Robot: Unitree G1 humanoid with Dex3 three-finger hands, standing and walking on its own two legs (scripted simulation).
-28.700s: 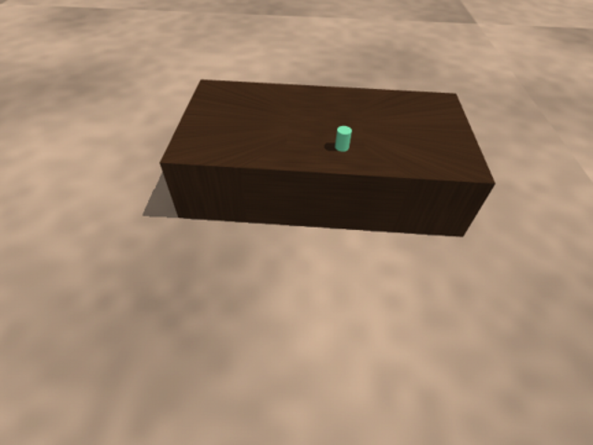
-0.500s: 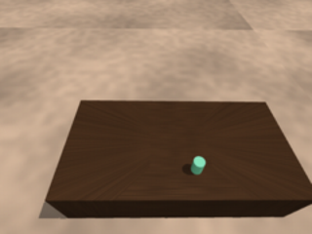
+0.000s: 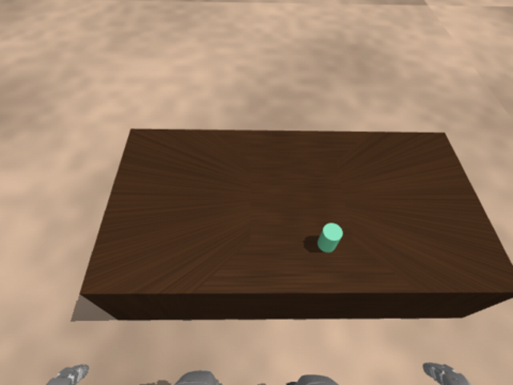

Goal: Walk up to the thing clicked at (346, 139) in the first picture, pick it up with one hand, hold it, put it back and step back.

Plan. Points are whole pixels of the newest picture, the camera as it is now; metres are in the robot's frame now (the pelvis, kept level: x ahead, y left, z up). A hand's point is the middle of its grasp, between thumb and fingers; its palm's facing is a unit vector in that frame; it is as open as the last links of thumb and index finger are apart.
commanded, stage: step back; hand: right
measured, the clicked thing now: (329, 238) +0.52 -0.24 -0.40
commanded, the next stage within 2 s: none
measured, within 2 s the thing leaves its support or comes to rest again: neither
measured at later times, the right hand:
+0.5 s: hand out of the picture +0.01 -0.26 -0.16, palm faces +0.04 +0.92 -0.38, open 7.3 cm
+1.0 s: hand out of the picture -0.11 -0.24 -0.13, palm faces -0.05 +0.90 -0.43, open 7.3 cm
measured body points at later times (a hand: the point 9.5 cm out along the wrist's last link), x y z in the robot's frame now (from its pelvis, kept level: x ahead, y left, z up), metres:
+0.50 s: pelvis -0.09 +0.01 -0.02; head -0.03 +0.00 +0.43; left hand +0.03 +0.31 -0.14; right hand +0.00 -0.31 -0.13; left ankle -0.01 +0.12 -0.73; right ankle -0.12 -0.11 -0.74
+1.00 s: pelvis -0.21 +0.03 +0.00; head -0.16 +0.05 +0.44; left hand -0.09 +0.34 -0.13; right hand -0.11 -0.28 -0.10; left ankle -0.17 +0.14 -0.73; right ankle -0.25 -0.12 -0.64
